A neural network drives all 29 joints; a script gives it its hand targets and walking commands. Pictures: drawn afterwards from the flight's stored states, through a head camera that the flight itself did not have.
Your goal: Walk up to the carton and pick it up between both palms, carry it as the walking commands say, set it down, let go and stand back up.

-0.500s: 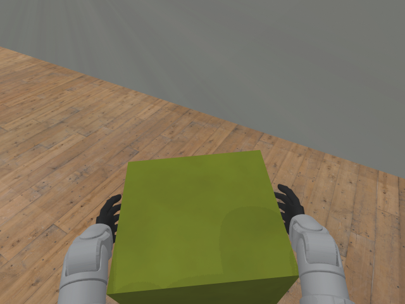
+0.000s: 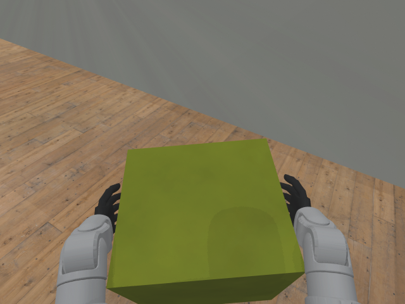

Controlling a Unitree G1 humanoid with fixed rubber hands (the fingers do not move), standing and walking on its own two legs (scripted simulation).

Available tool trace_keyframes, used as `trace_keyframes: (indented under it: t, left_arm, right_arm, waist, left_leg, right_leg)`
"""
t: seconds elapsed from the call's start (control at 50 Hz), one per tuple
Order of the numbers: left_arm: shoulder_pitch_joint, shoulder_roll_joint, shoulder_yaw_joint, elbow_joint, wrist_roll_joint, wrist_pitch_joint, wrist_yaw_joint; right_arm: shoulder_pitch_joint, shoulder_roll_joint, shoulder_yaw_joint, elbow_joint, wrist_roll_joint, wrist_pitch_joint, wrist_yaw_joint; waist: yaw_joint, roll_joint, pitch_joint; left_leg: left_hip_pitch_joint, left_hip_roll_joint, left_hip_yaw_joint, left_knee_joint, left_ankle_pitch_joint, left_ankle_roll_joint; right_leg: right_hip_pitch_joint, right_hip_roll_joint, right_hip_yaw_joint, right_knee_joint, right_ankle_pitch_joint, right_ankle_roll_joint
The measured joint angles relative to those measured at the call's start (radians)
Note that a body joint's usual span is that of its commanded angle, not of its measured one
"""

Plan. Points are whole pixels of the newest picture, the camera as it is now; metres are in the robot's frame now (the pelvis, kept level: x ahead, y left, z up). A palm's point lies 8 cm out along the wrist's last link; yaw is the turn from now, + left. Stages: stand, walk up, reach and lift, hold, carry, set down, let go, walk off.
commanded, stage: carry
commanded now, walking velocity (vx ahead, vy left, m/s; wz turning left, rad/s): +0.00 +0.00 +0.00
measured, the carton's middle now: (204, 229) +0.30 +0.01 +0.00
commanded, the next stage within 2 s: none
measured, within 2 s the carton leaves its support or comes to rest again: neither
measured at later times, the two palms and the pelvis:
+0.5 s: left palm (77, 211) +0.28 +0.25 +0.08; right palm (273, 205) +0.30 -0.12 +0.10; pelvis +0.05 +0.05 -0.01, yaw +2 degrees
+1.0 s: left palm (54, 183) +0.36 +0.33 +0.06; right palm (225, 166) +0.42 -0.03 +0.09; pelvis +0.16 +0.11 -0.02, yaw +7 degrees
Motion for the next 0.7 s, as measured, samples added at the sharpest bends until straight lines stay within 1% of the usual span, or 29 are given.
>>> trace_keyframes:
  t: [0.02,0.04,0.06,0.08,0.12,0.14,0.18,0.24,0.32,0.34,0.36,0.42,0.58,0.64,0.66,0.7]
  left_arm:
    - [0.0,-0.001,-0.002,-0.04,-0.01,0.02,0.007]
    - [0.0,-0.001,-0.003,-0.08,-0.021,0.037,0.014]
    - [0.001,0.001,-0.003,-0.108,-0.029,0.053,0.019]
    - [0.006,0.001,-0.003,-0.124,-0.037,0.07,0.023]
    - [0.03,0.002,-0.003,-0.159,-0.059,0.115,0.031]
    - [0.038,0.002,-0.003,-0.181,-0.071,0.137,0.041]
    - [0.039,0.002,-0.003,-0.225,-0.092,0.171,0.059]
    - [0.05,0.002,-0.003,-0.3,-0.123,0.204,0.066]
    - [0.085,0.002,-0.016,-0.37,-0.142,0.246,0.068]
    - [0.094,0.002,-0.019,-0.38,-0.143,0.256,0.066]
    - [0.104,0.002,-0.021,-0.389,-0.143,0.263,0.067]
    - [0.128,0.002,-0.026,-0.392,-0.143,0.281,0.071]
    - [0.168,-0.01,-0.041,-0.395,-0.143,0.311,0.084]
    - [0.174,-0.013,-0.047,-0.395,-0.143,0.318,0.09]
    - [0.174,-0.013,-0.048,-0.395,-0.143,0.319,0.091]
    - [0.174,-0.013,-0.048,-0.395,-0.143,0.32,0.091]
  right_arm:
    - [0.003,0.0,0.0,-0.037,0.013,0.015,-0.008]
    - [0.004,0.003,-0.001,-0.072,0.024,0.026,-0.016]
    - [0.009,0.01,-0.004,-0.098,0.033,0.035,-0.024]
    - [0.016,0.017,-0.008,-0.115,0.037,0.049,-0.03]
    - [0.043,0.031,-0.009,-0.151,0.045,0.087,-0.046]
    - [0.055,0.037,-0.011,-0.174,0.052,0.105,-0.055]
    - [0.064,0.047,-0.017,-0.222,0.063,0.135,-0.07]
    - [0.099,0.064,-0.02,-0.323,0.074,0.166,-0.084]
    - [0.162,0.084,-0.02,-0.424,0.077,0.211,-0.096]
    - [0.173,0.088,-0.02,-0.437,0.077,0.223,-0.099]
    - [0.179,0.089,-0.017,-0.445,0.077,0.233,-0.101]
    - [0.201,0.089,-0.006,-0.447,0.077,0.256,-0.111]
    - [0.241,0.084,-0.004,-0.459,0.08,0.302,-0.116]
    - [0.251,0.08,-0.004,-0.46,0.082,0.309,-0.116]
    - [0.251,0.08,-0.004,-0.46,0.082,0.31,-0.116]
    - [0.251,0.08,-0.004,-0.46,0.082,0.311,-0.117]
  waist:
    - [-0.002,0.001,-0.016]
    - [-0.005,-0.006,-0.023]
    - [-0.006,-0.028,-0.023]
    - [-0.006,-0.038,-0.026]
    - [-0.005,-0.039,-0.048]
    - [-0.004,-0.04,-0.056]
    - [-0.002,-0.04,-0.058]
    - [-0.002,-0.04,-0.06]
    - [-0.001,-0.044,-0.075]
    - [-0.001,-0.048,-0.081]
    - [-0.001,-0.048,-0.085]
    - [-0.002,-0.04,-0.098]
    - [-0.002,-0.04,-0.155]
    - [-0.002,-0.045,-0.185]
    - [-0.002,-0.047,-0.194]
    - [-0.002,-0.046,-0.205]
  left_leg:
    - [0.003,0.006,0.0,-0.087,-0.001,0.0]
    - [0.006,0.0,0.003,-0.144,0.03,0.001]
    - [0.003,-0.019,0.011,-0.148,0.047,0.008]
    - [0.001,-0.031,0.013,-0.145,0.05,0.018]
    - [0.0,-0.041,0.012,-0.169,0.053,0.037]
    - [0.0,-0.043,0.012,-0.187,0.059,0.044]
    - [0.0,-0.046,0.013,-0.22,0.074,0.05]
    - [0.0,-0.054,0.013,-0.242,0.082,0.057]
    - [0.0,-0.075,0.015,-0.209,0.05,0.062]
    - [0.0,-0.087,0.017,-0.191,0.036,0.063]
    - [-0.004,-0.094,0.021,-0.17,0.021,0.064]
    - [-0.005,-0.093,0.022,-0.138,-0.003,0.064]
    - [-0.005,-0.094,0.023,-0.108,-0.034,0.064]
    - [-0.003,-0.108,0.025,-0.097,-0.057,0.064]
    - [-0.002,-0.116,0.025,-0.1,-0.06,0.067]
    - [-0.002,-0.133,0.025,-0.109,-0.061,0.1]
  right_leg:
    - [-0.026,-0.002,-0.001,0.018,-0.009,0.009]
    - [-0.053,-0.011,0.001,0.053,-0.028,0.019]
    - [-0.076,-0.033,0.001,0.102,-0.053,0.02]
    - [-0.095,-0.039,0.0,0.153,-0.1,0.02]
    - [-0.136,-0.034,0.0,0.217,-0.189,0.02]
    - [-0.156,-0.031,0.0,0.228,-0.208,0.02]
    - [-0.187,-0.029,0.001,0.228,-0.211,0.021]
    - [-0.198,-0.029,0.001,0.211,-0.198,0.026]
    - [-0.109,-0.034,0.002,0.086,-0.066,0.025]
    - [-0.082,-0.042,0.002,0.077,-0.044,0.023]
    - [-0.067,-0.05,0.002,0.07,-0.063,0.026]
    - [-0.053,-0.051,0.001,0.072,-0.111,0.043]
    - [-0.039,-0.052,0.0,0.074,-0.127,0.046]
    - [-0.03,-0.066,0.0,0.074,-0.143,0.051]
    - [-0.03,-0.074,-0.001,0.074,-0.148,0.053]
    - [-0.041,-0.085,-0.002,0.099,-0.168,0.042]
